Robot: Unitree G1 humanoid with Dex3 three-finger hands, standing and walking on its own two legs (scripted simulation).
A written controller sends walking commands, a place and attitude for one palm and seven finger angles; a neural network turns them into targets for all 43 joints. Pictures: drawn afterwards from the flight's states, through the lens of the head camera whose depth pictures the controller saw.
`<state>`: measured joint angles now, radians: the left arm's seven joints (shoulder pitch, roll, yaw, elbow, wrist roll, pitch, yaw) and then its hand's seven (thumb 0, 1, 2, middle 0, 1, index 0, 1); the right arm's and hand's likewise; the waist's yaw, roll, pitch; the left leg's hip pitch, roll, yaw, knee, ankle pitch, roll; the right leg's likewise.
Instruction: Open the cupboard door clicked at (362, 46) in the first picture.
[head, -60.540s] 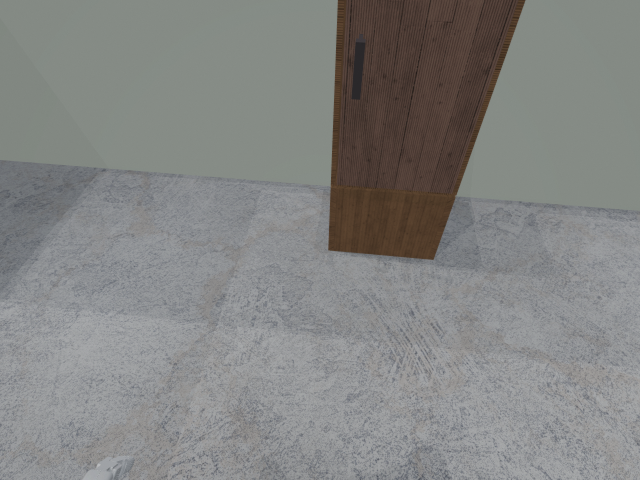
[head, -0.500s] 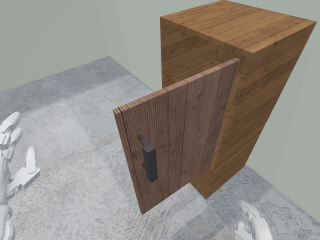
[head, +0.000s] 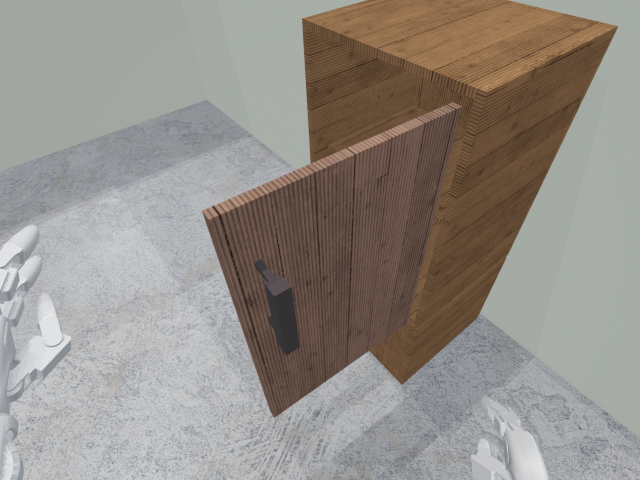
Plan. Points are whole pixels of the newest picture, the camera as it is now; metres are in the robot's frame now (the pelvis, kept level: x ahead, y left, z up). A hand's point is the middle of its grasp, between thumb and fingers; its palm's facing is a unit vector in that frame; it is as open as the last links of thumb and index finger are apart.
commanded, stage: step back with the hand held close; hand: left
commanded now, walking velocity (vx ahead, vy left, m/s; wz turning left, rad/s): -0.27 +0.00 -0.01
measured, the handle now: (275, 307) +0.33 +0.10 +0.03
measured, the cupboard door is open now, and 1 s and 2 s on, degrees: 87 87 87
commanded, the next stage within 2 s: stop stepping back and stand still in 0.92 s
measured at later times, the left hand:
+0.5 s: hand out of the picture +0.12 +0.31 +0.15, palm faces +0.41 -0.76 -0.50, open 7.4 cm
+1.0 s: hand out of the picture +0.01 +0.33 +0.17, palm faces +0.48 -0.78 -0.40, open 7.4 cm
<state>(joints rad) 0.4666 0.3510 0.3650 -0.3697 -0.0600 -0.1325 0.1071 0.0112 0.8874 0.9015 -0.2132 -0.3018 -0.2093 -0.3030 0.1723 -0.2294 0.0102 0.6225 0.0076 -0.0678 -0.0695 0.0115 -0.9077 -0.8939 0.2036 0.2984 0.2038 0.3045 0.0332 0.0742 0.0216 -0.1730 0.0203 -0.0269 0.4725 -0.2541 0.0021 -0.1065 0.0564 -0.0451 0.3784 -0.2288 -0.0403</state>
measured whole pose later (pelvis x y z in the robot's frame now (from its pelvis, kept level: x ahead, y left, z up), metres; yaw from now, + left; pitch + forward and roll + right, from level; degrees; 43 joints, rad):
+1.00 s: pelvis -0.19 +0.05 -0.01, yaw +0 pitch +3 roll -5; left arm 0.52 0.43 0.47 -0.58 -0.06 -0.21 0.18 0.01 0.89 0.90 -0.21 -0.30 -0.21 -0.30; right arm 0.18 -0.15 0.00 0.64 -0.01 -0.14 -0.04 0.01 -0.91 -0.89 0.20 0.30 0.21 0.30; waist 0.01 0.01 -0.02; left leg -0.51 0.05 0.03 0.36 0.07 0.05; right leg -0.20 0.10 -0.04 0.86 -0.56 0.00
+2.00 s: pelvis -0.35 +0.04 -0.01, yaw +0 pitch +0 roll +2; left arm 0.52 0.42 0.43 -0.46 0.00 -0.22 0.18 0.01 0.88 0.90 -0.22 -0.30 -0.21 -0.30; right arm 0.27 -0.19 -0.02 0.64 -0.02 -0.15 -0.08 0.01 -0.91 -0.89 0.20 0.30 0.20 0.30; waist -0.01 -0.05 -0.03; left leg -0.13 0.01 0.08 0.48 -0.34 -0.01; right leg -0.40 0.01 -0.07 0.77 -0.39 0.00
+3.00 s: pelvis -0.32 +0.07 +0.00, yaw +0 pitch +0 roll -1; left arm 0.48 0.40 0.34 -0.29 -0.02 -0.20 0.12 0.01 0.89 0.90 -0.21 -0.30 -0.21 -0.30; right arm 0.20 -0.23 -0.01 0.68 0.01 -0.14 -0.03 0.01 -0.91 -0.89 0.20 0.30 0.20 0.30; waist 0.00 0.04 0.01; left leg -0.25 0.00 0.05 0.49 -0.25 0.02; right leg -0.26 0.00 -0.07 0.46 -0.21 -0.02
